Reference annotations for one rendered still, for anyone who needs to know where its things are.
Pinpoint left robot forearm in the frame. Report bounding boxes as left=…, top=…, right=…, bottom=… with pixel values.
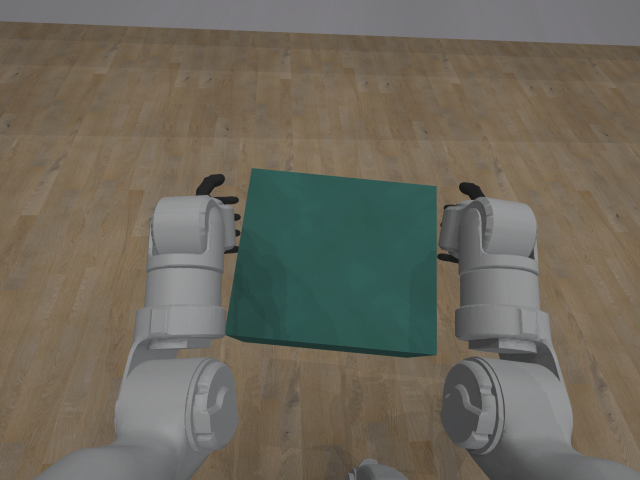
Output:
left=114, top=195, right=236, bottom=432

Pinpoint right robot hand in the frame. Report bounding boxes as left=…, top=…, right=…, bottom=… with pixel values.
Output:
left=437, top=182, right=485, bottom=263

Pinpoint carton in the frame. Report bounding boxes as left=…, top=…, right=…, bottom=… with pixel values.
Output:
left=225, top=168, right=437, bottom=358

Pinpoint robot right shin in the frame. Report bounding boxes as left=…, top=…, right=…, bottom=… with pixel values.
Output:
left=356, top=459, right=378, bottom=470

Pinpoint left robot upper arm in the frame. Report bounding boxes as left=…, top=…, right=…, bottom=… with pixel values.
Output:
left=32, top=357, right=239, bottom=480

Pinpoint right robot forearm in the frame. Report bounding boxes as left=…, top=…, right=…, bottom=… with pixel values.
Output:
left=438, top=197, right=573, bottom=430

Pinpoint left robot hand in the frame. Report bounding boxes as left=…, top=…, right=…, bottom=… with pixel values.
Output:
left=195, top=174, right=241, bottom=254

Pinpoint right robot upper arm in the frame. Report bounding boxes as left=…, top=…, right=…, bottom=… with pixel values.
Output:
left=440, top=357, right=640, bottom=480

